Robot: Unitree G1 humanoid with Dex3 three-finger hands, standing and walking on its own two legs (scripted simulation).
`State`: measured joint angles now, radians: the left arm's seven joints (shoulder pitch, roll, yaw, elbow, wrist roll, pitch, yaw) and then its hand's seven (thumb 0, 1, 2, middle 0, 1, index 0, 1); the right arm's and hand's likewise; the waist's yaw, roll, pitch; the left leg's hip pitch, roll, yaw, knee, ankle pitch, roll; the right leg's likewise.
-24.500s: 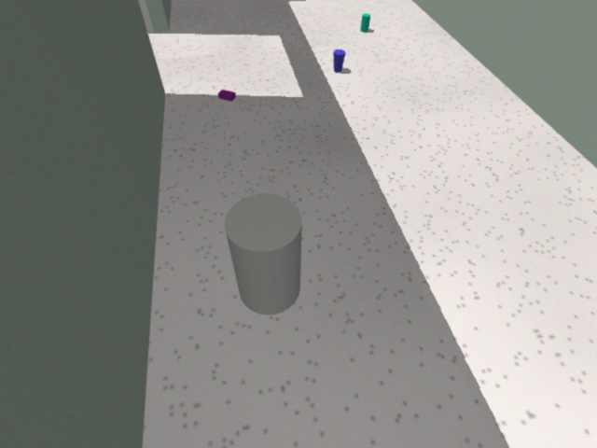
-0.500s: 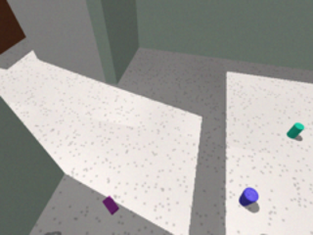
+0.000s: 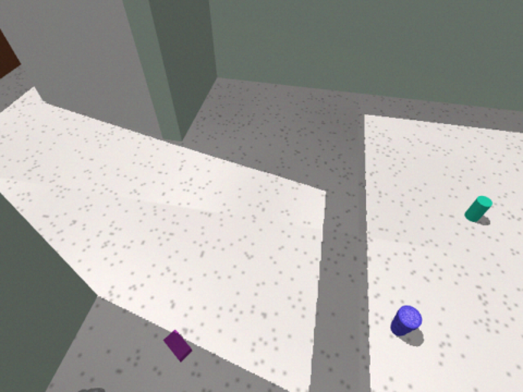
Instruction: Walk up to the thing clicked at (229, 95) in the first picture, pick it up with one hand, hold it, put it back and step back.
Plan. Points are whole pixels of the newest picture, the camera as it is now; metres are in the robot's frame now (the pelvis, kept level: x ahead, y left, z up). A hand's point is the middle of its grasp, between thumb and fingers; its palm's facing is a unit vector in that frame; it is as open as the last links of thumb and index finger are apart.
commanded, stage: walk up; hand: left
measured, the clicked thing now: (177, 345) +0.39 +0.31 -0.76
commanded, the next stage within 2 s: stand in 0.40 s
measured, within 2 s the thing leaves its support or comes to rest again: neither
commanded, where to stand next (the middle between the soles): +0.03 +0.00 m, yaw +2 degrees
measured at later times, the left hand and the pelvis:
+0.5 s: hand out of the picture +0.10 +0.25 -0.15, palm faces -0.05 -0.94 -0.34, open 7.4 cm; pelvis +0.00 +0.00 +0.01, yaw +0 degrees
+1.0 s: hand out of the picture +0.04 +0.26 -0.15, palm faces -0.02 -0.94 -0.34, open 7.4 cm; pelvis -0.03 +0.00 +0.01, yaw +1 degrees
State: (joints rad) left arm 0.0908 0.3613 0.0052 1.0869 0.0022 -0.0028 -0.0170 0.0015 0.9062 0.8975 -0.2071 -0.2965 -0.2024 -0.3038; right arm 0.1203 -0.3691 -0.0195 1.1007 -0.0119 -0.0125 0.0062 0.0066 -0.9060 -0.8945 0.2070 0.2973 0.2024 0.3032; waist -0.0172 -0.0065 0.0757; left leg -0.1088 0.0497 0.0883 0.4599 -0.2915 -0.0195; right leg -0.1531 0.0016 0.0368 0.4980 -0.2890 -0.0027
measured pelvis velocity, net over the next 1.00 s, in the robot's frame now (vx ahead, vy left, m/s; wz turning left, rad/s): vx -0.03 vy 0.00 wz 0.01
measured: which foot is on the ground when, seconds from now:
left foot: down 0.00-1.00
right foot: down 0.00-1.00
